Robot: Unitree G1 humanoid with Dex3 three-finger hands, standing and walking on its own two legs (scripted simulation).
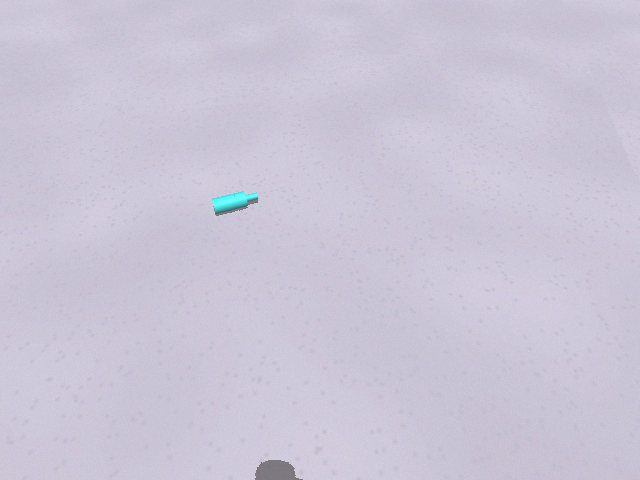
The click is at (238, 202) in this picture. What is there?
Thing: lying bottle
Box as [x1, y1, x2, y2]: [212, 191, 257, 213]
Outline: 256,193 245,195 243,191 212,199 215,212 217,213 247,205 246,202 248,200 257,198
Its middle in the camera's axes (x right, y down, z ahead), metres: -0.36 -0.17 +1.73
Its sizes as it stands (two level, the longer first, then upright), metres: 0.194 0.067 0.067
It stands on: the floor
